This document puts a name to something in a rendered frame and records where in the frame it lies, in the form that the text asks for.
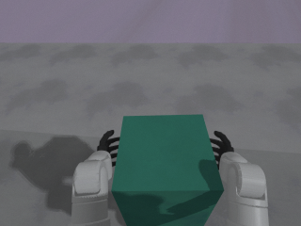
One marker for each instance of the robot right forearm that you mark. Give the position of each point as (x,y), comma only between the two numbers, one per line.
(246,191)

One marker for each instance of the right robot hand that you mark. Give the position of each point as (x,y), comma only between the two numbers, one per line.
(225,146)

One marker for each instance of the carton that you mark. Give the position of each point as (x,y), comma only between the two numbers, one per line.
(166,173)

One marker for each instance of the robot left forearm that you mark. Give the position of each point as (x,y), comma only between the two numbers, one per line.
(89,195)

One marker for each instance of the left robot hand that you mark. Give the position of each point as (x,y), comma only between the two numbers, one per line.
(105,142)

